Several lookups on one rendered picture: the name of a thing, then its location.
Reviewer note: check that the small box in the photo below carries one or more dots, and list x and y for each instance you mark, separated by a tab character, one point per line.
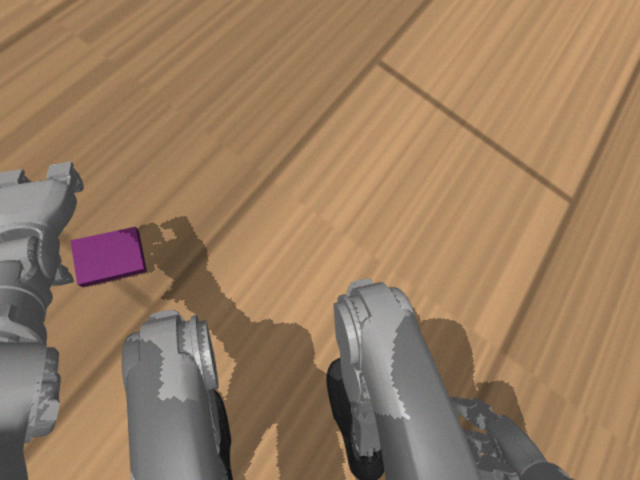
108	256

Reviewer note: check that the right robot foot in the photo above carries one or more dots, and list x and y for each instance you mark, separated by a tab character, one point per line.
362	467

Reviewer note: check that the left robot foot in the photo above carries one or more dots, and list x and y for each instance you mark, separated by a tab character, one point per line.
225	442

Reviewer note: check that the left robot hand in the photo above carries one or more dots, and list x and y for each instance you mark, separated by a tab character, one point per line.
50	202

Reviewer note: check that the left robot arm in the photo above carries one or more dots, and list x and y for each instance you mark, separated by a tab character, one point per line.
29	382

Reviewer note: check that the right robot arm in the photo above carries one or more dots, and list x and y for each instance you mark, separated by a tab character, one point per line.
545	471

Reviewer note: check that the right robot hand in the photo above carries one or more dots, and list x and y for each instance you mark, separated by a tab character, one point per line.
508	451

